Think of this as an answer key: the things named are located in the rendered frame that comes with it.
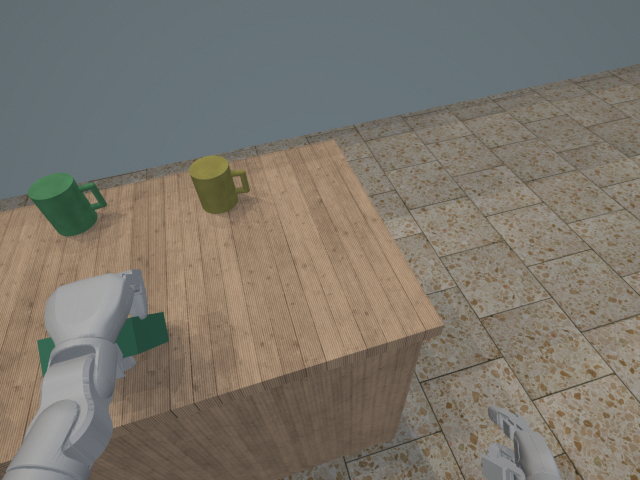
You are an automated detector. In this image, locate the left robot hand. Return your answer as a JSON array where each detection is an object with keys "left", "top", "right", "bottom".
[{"left": 44, "top": 269, "right": 148, "bottom": 379}]

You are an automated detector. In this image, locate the robot left forearm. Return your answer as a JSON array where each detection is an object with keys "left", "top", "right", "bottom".
[{"left": 2, "top": 337, "right": 118, "bottom": 480}]

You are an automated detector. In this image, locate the table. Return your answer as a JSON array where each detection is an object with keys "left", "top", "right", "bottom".
[{"left": 0, "top": 139, "right": 444, "bottom": 480}]

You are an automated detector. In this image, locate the sponge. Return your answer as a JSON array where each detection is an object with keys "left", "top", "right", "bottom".
[{"left": 37, "top": 312, "right": 169, "bottom": 377}]

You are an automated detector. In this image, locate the right robot hand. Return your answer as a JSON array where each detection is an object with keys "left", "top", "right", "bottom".
[{"left": 482, "top": 406, "right": 561, "bottom": 480}]

